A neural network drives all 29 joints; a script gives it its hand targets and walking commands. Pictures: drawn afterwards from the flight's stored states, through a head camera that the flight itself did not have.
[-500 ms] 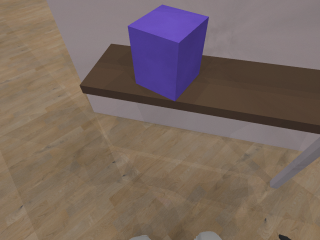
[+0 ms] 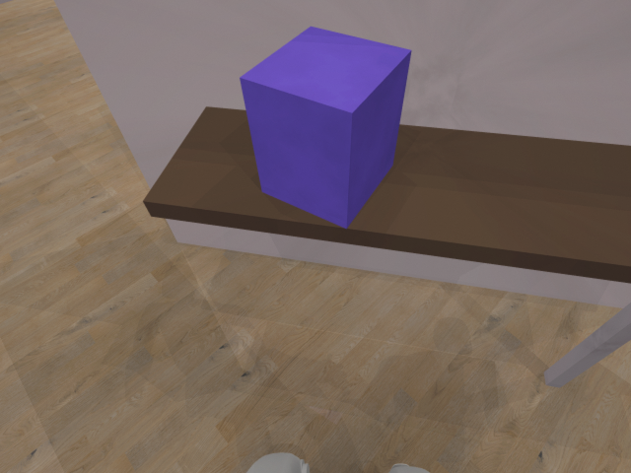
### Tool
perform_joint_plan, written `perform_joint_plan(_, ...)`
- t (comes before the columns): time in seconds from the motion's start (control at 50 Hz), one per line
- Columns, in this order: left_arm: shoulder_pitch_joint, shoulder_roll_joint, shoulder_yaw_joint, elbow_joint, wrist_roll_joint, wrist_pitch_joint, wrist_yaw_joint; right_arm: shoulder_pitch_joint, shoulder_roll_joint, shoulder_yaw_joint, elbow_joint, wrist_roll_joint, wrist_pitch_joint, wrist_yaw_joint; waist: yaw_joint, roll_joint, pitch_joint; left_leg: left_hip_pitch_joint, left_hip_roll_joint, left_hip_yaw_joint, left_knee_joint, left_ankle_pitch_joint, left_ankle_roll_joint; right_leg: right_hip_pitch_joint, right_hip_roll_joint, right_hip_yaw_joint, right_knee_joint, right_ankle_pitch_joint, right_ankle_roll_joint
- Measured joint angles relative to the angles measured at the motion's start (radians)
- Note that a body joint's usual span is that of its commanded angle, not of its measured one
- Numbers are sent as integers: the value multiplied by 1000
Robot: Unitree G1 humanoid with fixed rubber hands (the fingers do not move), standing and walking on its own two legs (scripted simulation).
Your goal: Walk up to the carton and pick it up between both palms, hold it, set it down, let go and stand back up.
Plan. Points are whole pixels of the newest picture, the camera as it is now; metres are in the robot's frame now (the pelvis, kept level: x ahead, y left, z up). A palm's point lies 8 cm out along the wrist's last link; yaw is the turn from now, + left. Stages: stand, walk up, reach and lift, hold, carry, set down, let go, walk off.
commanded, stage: walk up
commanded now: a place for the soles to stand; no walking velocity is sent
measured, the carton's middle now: (328, 128) +0.69 +0.01 +0.04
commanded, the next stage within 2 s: none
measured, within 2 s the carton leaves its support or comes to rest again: neither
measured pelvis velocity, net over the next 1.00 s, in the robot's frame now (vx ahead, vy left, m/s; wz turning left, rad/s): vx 0.11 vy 0.14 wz -0.13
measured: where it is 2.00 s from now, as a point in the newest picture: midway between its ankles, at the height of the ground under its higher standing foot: outside the picture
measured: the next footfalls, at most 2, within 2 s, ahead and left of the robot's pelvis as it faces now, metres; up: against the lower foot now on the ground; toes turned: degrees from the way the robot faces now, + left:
left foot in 0.22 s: +0.12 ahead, +0.18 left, +0.00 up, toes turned +3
right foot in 0.68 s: +0.18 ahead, -0.04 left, +0.00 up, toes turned -6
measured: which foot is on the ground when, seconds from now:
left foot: up 0.00-0.20, down 0.22-0.70, up 0.72-1.00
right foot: down 0.00-0.22, up 0.24-0.66, down 0.68-1.00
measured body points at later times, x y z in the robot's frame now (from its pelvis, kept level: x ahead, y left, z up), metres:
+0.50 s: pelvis +0.07 +0.11 +0.00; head +0.12 +0.12 +0.44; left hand +0.15 +0.43 -0.12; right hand +0.13 -0.19 -0.12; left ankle +0.08 +0.18 -0.70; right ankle +0.07 -0.04 -0.64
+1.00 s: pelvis +0.11 +0.14 -0.01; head +0.13 +0.08 +0.44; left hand +0.18 +0.48 -0.07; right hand +0.16 -0.21 -0.14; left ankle +0.11 +0.25 -0.66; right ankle +0.14 -0.04 -0.70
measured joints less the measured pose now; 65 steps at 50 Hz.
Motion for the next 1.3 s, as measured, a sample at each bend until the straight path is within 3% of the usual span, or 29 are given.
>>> perform_joint_plan(0.12, 47, -1, 12, 0, 0, -2, 0, -8, -74, 0, -60, 0, 0, 28, 3, 42, 0, -18, 46, -15, -87, -2, 0, 40, -44, 40, 5, -38, 2)
perform_joint_plan(0.22, 46, 12, 27, -8, 0, -1, -2, -8, -114, -1, -66, 0, -9, 37, 1, 52, -2, -8, 47, -17, -346, 41, 0, 9, -92, 75, 69, -78, 2)
perform_joint_plan(0.28, 23, 19, 30, -3, 0, 27, -2, -8, -88, -1, -34, 0, -20, 35, -1, 37, 12, 1, 35, 12, -319, 75, 25, -64, -41, 138, 303, -90, 2)
perform_joint_plan(0.34, 1, 26, 30, -4, 0, 27, -2, -8, -37, -1, 10, 0, -20, 22, -10, 19, 11, 21, 35, 20, -351, 71, 33, -120, 8, 118, 407, -58, 2)
perform_joint_plan(0.44, -17, 27, 28, -4, 0, 26, -2, -3, 17, -1, 39, 0, -20, 5, -23, -16, 11, 48, 35, 38, -379, 65, 52, -156, 30, 74, 407, -43, 2)
perform_joint_plan(0.56, -41, 28, 3, -4, 0, 29, -3, -3, 38, -1, 39, 0, -21, -2, -27, -53, 10, 59, 35, 65, -379, 45, 54, -160, 8, 52, 346, -38, 2)
perform_joint_plan(0.66, -52, 25, -9, -5, 0, 24, -3, -3, 35, -1, 36, 0, -19, -5, -37, -58, 6, 59, 34, 83, -378, 35, 53, -141, -31, 2, 133, -70, 2)
perform_joint_plan(0.7, -47, 23, -3, -5, 0, 0, -1, -4, 28, -1, 32, 0, -8, -5, -33, -49, 11, 55, 42, 82, -336, 25, 49, -107, -28, -4, 32, 31, 7)
perform_joint_plan(0.8, 11, 12, 5, -4, 0, -11, 1, -3, -16, -2, 3, 0, 17, 6, -10, -11, 12, 23, 43, 58, -101, 14, 29, -55, -21, 21, 62, 14, 11)
perform_joint_plan(1.02, 55, 6, 42, -8, 0, -4, 2, -3, -168, -1, -5, 0, 38, 28, -10, 87, 12, 20, 43, 12, -108, -3, 24, -39, -74, 99, 64, -14, 13)
perform_joint_plan(1.1, 41, 22, 57, -14, 0, 12, 1, -1, -177, -2, 6, -2, 26, 34, -13, 79, -2, 35, 44, 5, -311, -24, 23, -87, -107, 137, 122, -52, 13)
perform_joint_plan(1.16, 9, 24, 55, 6, 0, 49, 8, 0, -141, -3, 35, -3, 8, 29, -17, 52, 18, 41, 30, 43, -276, -3, 21, -145, -46, 194, 339, -125, 13)
perform_joint_plan(1.2, -3, 25, 45, 7, 0, 46, 8, 0, -100, -3, 67, -3, 6, 20, -30, 39, 17, 55, 30, 49, -289, 2, 23, -175, -7, 160, 424, -117, 13)
perform_joint_plan(1.3, -46, 25, 26, 7, 0, 41, -6, 13, -14, -3, 137, -3, -14, -12, -38, -1, 17, 93, 30, 56, -327, 3, 35, -189, 34, 74, 431, -71, 13)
